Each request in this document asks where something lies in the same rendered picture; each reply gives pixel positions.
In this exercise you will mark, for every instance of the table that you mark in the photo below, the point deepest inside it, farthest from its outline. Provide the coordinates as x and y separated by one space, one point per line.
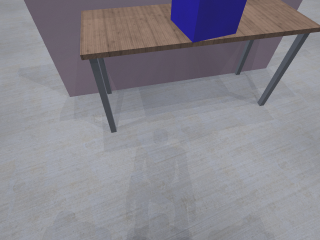
142 29

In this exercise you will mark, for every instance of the carton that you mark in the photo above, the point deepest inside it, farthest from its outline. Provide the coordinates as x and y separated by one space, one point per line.
202 20

